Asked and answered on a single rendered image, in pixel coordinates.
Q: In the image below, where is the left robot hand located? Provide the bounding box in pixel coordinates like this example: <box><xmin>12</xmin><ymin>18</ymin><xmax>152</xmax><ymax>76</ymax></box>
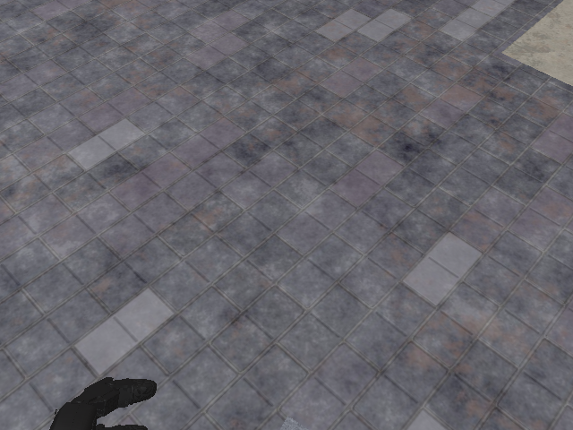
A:
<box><xmin>49</xmin><ymin>377</ymin><xmax>157</xmax><ymax>430</ymax></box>

